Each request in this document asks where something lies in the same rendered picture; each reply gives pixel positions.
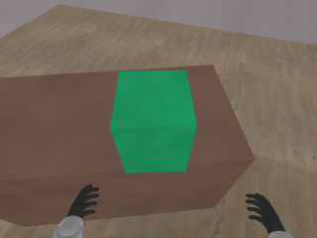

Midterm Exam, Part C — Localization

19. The robot right hand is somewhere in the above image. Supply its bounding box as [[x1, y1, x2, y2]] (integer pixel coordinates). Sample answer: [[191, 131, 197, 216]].
[[246, 193, 285, 235]]

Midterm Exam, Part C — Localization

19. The pedestal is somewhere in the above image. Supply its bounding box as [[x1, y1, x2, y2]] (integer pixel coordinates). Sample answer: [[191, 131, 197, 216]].
[[0, 64, 256, 227]]

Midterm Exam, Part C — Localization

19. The carton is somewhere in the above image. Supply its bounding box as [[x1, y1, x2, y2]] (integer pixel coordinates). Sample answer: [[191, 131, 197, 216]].
[[110, 69, 197, 174]]

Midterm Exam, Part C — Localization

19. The left robot forearm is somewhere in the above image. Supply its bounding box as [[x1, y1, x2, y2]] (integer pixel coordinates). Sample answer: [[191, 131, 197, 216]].
[[53, 215, 83, 238]]

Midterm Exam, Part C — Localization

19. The robot left hand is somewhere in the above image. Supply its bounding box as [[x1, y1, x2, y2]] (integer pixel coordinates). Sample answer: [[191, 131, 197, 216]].
[[67, 184, 100, 218]]

